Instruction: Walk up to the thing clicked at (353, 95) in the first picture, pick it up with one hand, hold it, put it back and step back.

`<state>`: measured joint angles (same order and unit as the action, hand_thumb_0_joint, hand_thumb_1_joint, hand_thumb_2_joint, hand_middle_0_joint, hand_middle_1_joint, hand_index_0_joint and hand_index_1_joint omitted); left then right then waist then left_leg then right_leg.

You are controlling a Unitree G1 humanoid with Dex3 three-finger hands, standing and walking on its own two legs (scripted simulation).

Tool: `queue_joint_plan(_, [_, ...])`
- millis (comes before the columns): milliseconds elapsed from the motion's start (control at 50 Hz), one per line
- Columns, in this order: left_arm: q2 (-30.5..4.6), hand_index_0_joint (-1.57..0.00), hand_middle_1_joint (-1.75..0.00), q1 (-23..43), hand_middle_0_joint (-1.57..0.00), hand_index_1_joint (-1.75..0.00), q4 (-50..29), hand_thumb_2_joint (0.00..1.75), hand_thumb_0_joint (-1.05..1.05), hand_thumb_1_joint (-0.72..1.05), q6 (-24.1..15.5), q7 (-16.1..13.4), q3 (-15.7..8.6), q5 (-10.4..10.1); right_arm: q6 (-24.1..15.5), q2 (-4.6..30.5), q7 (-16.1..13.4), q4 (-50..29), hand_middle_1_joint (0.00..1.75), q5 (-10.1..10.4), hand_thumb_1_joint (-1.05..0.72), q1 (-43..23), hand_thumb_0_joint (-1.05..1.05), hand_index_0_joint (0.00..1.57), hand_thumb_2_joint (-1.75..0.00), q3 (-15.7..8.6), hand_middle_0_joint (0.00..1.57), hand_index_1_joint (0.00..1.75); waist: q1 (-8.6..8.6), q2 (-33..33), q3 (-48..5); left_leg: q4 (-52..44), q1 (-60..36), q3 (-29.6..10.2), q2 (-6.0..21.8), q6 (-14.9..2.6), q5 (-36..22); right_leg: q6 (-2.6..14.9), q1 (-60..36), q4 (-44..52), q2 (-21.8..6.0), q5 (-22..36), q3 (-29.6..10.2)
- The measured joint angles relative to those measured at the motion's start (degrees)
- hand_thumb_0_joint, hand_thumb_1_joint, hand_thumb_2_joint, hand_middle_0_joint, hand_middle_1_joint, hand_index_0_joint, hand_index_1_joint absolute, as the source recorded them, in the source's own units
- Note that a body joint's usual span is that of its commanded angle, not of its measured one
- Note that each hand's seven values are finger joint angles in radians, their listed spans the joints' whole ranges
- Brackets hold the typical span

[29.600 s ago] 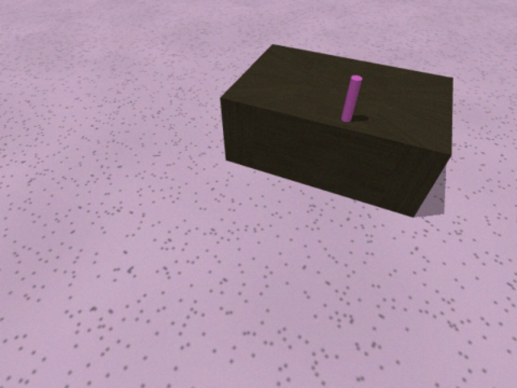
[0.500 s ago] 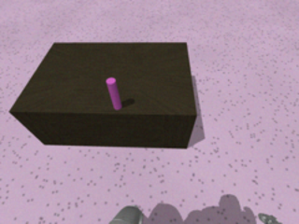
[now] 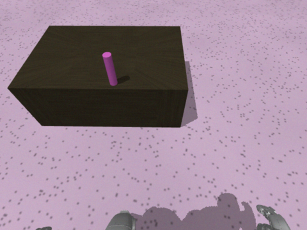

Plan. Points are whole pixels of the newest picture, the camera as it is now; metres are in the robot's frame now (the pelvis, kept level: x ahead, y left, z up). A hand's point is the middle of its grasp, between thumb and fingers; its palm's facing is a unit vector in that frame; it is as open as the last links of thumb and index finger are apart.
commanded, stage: step back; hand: left
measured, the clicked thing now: (110, 70) +0.91 +0.29 -0.23
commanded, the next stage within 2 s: stand in 1.22 s
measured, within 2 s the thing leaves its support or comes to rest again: neither
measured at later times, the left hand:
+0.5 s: hand out of the picture -0.08 +0.27 -0.13, palm faces +0.12 -0.91 -0.39, open 7.4 cm
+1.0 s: hand out of the picture -0.05 +0.28 -0.14, palm faces +0.10 -0.93 -0.36, open 7.4 cm
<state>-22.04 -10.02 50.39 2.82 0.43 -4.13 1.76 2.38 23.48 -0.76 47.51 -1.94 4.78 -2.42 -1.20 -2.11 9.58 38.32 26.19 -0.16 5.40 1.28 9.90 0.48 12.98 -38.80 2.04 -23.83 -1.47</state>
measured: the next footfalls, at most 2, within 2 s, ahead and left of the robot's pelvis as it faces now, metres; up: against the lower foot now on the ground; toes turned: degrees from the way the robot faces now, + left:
left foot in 0.34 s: -0.05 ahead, +0.14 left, +0.00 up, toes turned +8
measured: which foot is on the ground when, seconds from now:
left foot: down 0.00-0.00, up 0.02-0.32, down 0.34-1.00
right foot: down 0.00-1.00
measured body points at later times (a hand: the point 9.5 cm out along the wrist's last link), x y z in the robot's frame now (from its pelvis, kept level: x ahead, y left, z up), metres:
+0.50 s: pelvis -0.11 -0.01 +0.02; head -0.11 -0.01 +0.47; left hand -0.09 +0.32 -0.10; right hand -0.02 -0.31 -0.11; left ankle -0.13 +0.12 -0.71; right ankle -0.06 -0.13 -0.69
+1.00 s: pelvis -0.08 +0.01 +0.02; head -0.07 +0.02 +0.47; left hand -0.06 +0.33 -0.11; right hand +0.02 -0.29 -0.11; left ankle -0.09 +0.13 -0.71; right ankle -0.06 -0.12 -0.71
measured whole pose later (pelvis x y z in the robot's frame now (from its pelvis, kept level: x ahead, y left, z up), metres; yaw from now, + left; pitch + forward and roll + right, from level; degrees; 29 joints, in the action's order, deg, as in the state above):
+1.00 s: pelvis -0.08 +0.01 +0.02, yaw +6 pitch -2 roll +0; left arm -22.1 -10.5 60.0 -1.3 0.6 -2.2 0.9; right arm -0.7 19.7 0.7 60.1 -2.3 9.5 -2.4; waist -0.9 0.9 3.6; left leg 34.0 13.9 1.4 1.4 0.1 18.1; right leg -0.1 13.8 -32.9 -0.9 -16.5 -0.2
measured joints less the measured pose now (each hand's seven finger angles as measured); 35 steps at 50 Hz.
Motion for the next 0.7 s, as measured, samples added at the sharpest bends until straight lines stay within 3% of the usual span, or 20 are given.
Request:
queue_joint_plan(20, [0.70, -0.20, -0.30, -0.18, -0.20, -0.30, 0.41, 0.89, 0.01, 0.90, -0.03, 0.17, 0.13, 0.30, 0.33, 0.42, -0.21, 0.32, 0.30, 0.30, -0.90, -0.19, 0.00, 0.21, -0.89, -0.29, 0.21, 0.30, 0.51, -1.32, 0.15, 1.51, 0.99, -2.22, -0.50, -0.44, 3.20, 0.35, 0.37, -0.35, 0.63, 0.49, 1.03])
queue_joint_plan(60, [0.97, -0.20, -0.30, -1.38, -0.20, -0.30, 0.34, 0.89, 0.01, 0.90, 0.00, 0.53, 0.53, 0.65, 1.05, 0.04, -0.77, 1.19, 0.30, 0.64, -0.90, 0.64, 0.00, 0.21, -0.89, -0.65, 0.21, 0.30, -0.51, 0.05, -1.07, 10.05, 3.50, -5.26, -5.26, -0.43, 13.81, 1.07, 2.53, -1.80, -0.81, 1.00, 0.32])
queue_joint_plan(100, [1.45, -0.20, -0.30, -2.20, -0.20, -0.30, 0.40, 0.89, 0.01, 0.90, 0.01, 0.21, 0.83, 0.70, 1.18, 0.24, -0.89, 1.78, 0.30, 1.06, -0.90, 1.81, 0.00, 0.21, -0.89, -0.56, 0.21, 0.30, -0.94, 0.86, -1.74, 19.32, 4.89, -7.28, -9.36, -0.65, 16.31, 1.14, 3.23, -0.68, -2.22, 2.70, -0.05])
queue_joint_plan(160, [1.84, -0.20, -0.30, -2.32, -0.20, -0.30, 0.11, 0.89, 0.01, 0.90, -0.39, -0.29, 0.81, 0.98, 0.65, 0.69, -0.92, 2.35, 0.30, 1.10, -0.90, 3.80, 0.00, 0.20, -0.89, -0.48, 0.21, 0.30, -0.63, 0.69, -2.20, 25.44, 3.75, -7.38, -11.28, -0.48, 16.34, 1.17, 4.25, 0.91, -3.20, 5.08, 0.85])
queue_joint_plan(240, [1.38, -0.21, -0.30, -1.29, -0.20, -0.30, -1.25, 0.89, 0.01, 0.90, -1.63, -0.59, 0.54, 1.21, 0.77, 0.54, -0.56, 4.13, 0.30, 0.45, -0.90, 6.42, 0.00, 0.20, -0.89, -0.55, 0.21, 0.30, -0.47, 0.31, -2.39, 20.87, -2.24, -5.25, -9.57, 0.16, 18.30, 1.43, 5.77, 0.79, -3.95, 6.57, 3.25])
queue_joint_plan(320, [0.25, -0.21, -0.30, -0.11, -0.20, -0.30, -1.48, 0.89, 0.01, 0.90, -2.19, -0.33, 0.38, 1.16, 0.46, -0.19, 0.50, 6.66, 0.30, 0.00, -0.90, 7.87, 0.00, 0.20, -0.89, -0.73, 0.21, 0.30, -0.34, 0.91, -3.19, 5.59, -10.32, -2.14, -6.74, -0.78, 19.74, 1.28, 7.70, -0.71, -5.33, 7.10, 5.48])
queue_joint_plan(380, [-0.70, -0.20, -0.30, 0.07, -0.20, -0.30, -0.04, 0.89, 0.01, 0.90, -1.72, -0.15, 0.41, 0.84, -0.64, -1.56, 1.01, 8.63, 0.30, -0.34, -0.90, 7.93, 0.00, 0.20, -0.89, -1.07, 0.21, 0.30, -0.50, 3.40, -3.23, -3.24, -14.34, -0.24, -7.77, -1.42, 10.70, 0.51, 8.61, -2.66, -6.76, 5.18, 4.01])
queue_joint_plan(420, [-0.53, -0.20, -0.30, -1.04, -0.20, -0.30, 2.08, 0.89, 0.01, 0.90, -1.29, 0.12, 0.56, 0.43, -1.12, -2.05, 1.46, 9.04, 0.30, -0.59, -0.90, 8.56, 0.00, 0.21, -0.89, -0.77, 0.21, 0.30, 0.42, 2.95, -5.19, -3.51, -13.77, -0.32, -7.03, -2.60, 10.57, 0.13, 9.56, -5.26, -4.84, -1.22, 2.46])
queue_joint_plan(480, [-1.18, -0.20, -0.30, -2.24, -0.20, -0.30, 4.19, 0.89, 0.01, 0.90, -1.50, 0.84, 0.42, -0.16, -2.13, -3.20, 1.45, 9.53, 0.30, -0.88, -0.90, 8.58, 0.00, 0.21, -0.89, -0.06, 0.21, 0.30, 0.97, 3.43, -6.13, -5.84, -14.57, -0.18, -6.10, -2.23, 8.44, 0.24, 9.42, -7.97, -3.28, -0.89, 0.71])
queue_joint_plan(540, [-1.37, -0.20, -0.30, -3.41, -0.20, -0.30, 5.81, 0.89, 0.01, 0.90, -2.20, 1.34, 0.23, -0.25, -2.47, -3.69, 1.79, 9.53, 0.30, -1.12, -0.90, 7.92, 0.00, 0.21, -0.89, 0.10, 0.21, 0.30, 0.93, 3.66, -6.71, -5.83, -14.62, 0.46, -5.21, -1.35, 8.31, 0.12, 6.01, -2.23, -3.36, -0.87, 1.39])
queue_joint_plan(600, [-0.04, -0.20, -0.30, -3.56, -0.20, -0.30, 7.48, 0.89, 0.01, 0.90, -3.15, 1.05, 0.19, 0.19, -1.76, -3.03, 1.81, 9.20, 0.30, -0.74, -0.90, 6.87, 0.00, 0.21, -0.89, -0.16, 0.21, 0.30, 0.79, 1.13, -6.19, -2.20, -13.79, -0.23, -2.88, -0.92, 10.66, 0.52, 2.28, 4.85, -1.31, 8.45, 2.79])
queue_joint_plan(640, [0.79, -0.20, -0.30, -3.77, -0.20, -0.30, 7.73, 0.89, 0.01, 0.90, -3.97, 0.95, 0.41, 0.63, -1.26, -2.83, 1.53, 9.30, 0.30, -0.51, -0.90, 6.62, 0.00, 0.21, -0.89, -0.31, 0.21, 0.30, 0.37, 0.38, -6.73, 2.39, -11.61, -2.11, -3.56, -1.53, 16.13, 1.18, 2.64, 4.80, -0.78, 8.85, 3.23])
queue_joint_plan(700, [2.05, -0.20, -0.30, -3.47, -0.20, -0.30, 7.43, 0.89, 0.01, 0.90, -4.77, 0.80, 0.81, 0.74, -1.41, -1.96, 1.55, 9.49, 0.30, -0.18, -0.90, 6.55, 0.00, 0.21, -0.89, -0.58, 0.21, 0.30, -0.41, 0.06, -6.47, 8.12, -8.36, -3.24, -5.14, -1.88, 17.33, 1.75, 2.38, 5.49, -1.44, 8.49, 3.45])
